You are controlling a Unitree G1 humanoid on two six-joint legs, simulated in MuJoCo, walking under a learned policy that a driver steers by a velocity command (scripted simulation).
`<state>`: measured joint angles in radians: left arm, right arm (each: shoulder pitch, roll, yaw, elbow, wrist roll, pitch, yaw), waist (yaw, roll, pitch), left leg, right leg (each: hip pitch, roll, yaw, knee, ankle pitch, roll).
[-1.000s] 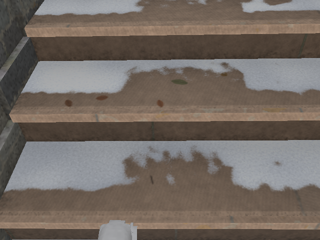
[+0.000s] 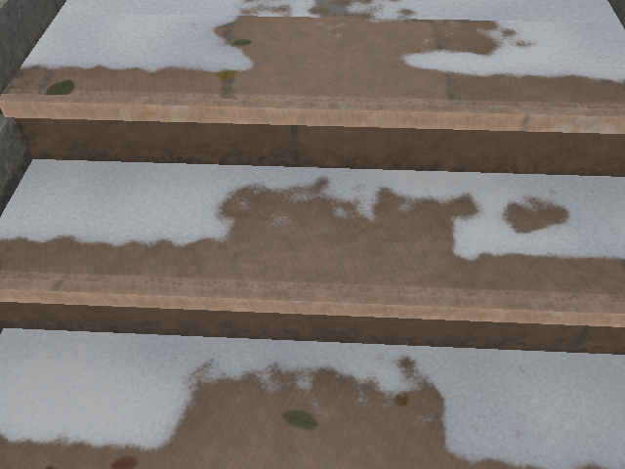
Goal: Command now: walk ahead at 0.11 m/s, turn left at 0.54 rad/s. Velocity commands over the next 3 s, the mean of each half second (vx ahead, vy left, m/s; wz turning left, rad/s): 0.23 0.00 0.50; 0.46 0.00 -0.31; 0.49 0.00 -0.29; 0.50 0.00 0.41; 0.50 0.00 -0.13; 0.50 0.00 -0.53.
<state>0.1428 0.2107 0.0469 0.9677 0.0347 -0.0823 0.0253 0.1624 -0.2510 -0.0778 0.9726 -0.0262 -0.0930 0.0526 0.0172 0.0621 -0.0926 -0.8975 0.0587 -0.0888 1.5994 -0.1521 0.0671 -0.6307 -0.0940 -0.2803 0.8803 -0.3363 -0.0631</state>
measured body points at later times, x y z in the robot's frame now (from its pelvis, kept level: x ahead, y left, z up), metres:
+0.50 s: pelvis +0.12 +0.04 +0.05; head +0.12 +0.05 +0.50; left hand +0.24 +0.30 -0.07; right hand +0.18 -0.22 -0.09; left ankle +0.05 +0.12 -0.68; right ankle +0.12 -0.08 -0.53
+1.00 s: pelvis +0.40 -0.01 +0.17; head +0.40 -0.01 +0.62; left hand +0.35 +0.23 +0.01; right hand +0.59 -0.23 +0.06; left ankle +0.38 +0.16 -0.32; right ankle +0.41 -0.07 -0.51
